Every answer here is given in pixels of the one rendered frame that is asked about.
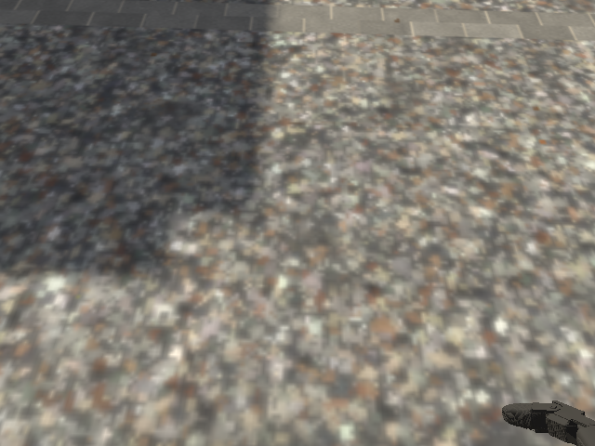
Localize right robot hand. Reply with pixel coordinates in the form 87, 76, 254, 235
502, 400, 595, 446

